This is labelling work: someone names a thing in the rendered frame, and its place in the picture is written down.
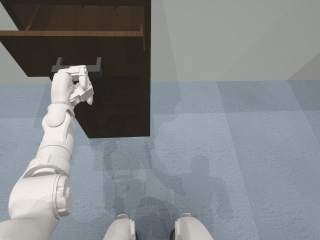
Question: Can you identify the handle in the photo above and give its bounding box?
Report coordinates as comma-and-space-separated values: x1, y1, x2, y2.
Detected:
51, 57, 102, 78

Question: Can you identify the cabinet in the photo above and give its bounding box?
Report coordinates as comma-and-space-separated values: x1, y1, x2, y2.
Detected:
0, 0, 151, 139

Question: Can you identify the robot left hand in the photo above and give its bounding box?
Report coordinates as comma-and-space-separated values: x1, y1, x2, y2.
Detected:
51, 65, 94, 110

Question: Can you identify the robot left upper arm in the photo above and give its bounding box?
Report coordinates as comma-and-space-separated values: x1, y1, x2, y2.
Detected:
0, 174, 74, 240

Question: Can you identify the robot left forearm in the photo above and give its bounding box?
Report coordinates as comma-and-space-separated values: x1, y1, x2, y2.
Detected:
8, 103, 76, 219

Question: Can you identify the robot right thigh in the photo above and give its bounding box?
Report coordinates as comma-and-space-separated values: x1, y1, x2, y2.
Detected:
174, 217, 214, 240

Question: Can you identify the robot left thigh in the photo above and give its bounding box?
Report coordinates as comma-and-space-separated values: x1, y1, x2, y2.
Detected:
103, 218, 136, 240

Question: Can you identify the drawer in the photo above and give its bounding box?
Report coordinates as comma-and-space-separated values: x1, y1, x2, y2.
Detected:
0, 4, 144, 77

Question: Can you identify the robot thigh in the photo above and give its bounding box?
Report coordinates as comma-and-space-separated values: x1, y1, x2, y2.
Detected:
174, 217, 214, 240
103, 218, 136, 240

